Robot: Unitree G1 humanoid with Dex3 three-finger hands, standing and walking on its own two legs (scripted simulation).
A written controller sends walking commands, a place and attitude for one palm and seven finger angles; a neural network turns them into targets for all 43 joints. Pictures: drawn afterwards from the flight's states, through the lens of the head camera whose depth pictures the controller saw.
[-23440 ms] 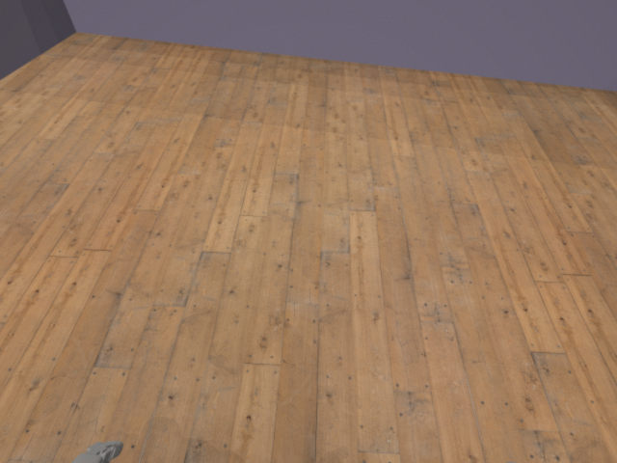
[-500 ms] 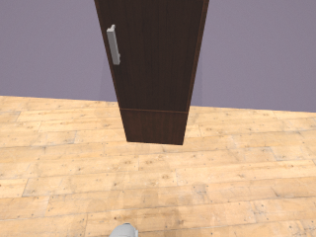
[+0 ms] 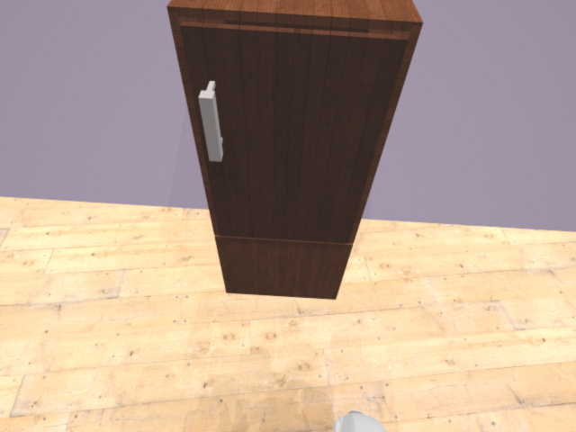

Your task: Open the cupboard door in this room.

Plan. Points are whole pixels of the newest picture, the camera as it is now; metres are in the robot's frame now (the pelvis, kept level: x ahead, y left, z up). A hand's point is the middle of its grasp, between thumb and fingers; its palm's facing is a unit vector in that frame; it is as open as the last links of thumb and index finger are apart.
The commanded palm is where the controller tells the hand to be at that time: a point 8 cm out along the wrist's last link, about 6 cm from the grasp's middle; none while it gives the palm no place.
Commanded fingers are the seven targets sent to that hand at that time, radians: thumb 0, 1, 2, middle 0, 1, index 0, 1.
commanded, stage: come to a stop and stand still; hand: left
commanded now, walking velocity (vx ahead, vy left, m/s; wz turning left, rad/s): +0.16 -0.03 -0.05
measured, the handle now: (213, 122) +0.65 +0.20 +0.05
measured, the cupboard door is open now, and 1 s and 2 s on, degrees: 0 0 0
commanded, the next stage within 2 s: look again from close up in 1.98 s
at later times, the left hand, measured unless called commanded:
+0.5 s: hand out of the picture +0.15 +0.15 -0.16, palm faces +0.04 -0.96 -0.26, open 7.3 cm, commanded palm none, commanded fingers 0.00 0.90 0.90 -0.20 -0.30 -0.20 -0.30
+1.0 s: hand out of the picture +0.02 +0.22 -0.17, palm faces +0.02 -0.98 -0.22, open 7.4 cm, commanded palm none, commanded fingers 0.00 0.90 0.90 -0.20 -0.30 -0.20 -0.30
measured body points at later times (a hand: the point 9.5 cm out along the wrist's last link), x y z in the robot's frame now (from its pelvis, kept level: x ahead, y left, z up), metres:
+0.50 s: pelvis +0.06 -0.03 -0.01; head +0.10 -0.06 +0.44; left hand +0.14 +0.20 -0.14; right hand +0.11 -0.28 -0.17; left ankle +0.03 +0.13 -0.68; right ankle +0.13 -0.13 -0.74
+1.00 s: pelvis +0.02 +0.04 -0.01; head +0.02 +0.02 +0.44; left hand +0.02 +0.27 -0.16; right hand +0.06 -0.19 -0.17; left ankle +0.05 +0.12 -0.74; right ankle +0.09 -0.09 -0.74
